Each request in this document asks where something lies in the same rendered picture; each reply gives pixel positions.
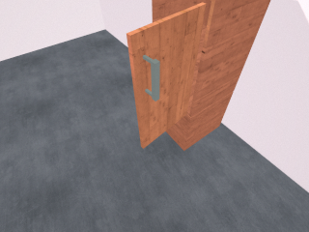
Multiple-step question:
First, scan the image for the handle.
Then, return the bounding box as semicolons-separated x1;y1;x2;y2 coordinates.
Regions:
143;55;160;102

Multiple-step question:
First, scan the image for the cupboard door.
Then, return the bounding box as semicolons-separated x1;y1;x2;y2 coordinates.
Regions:
126;2;207;149

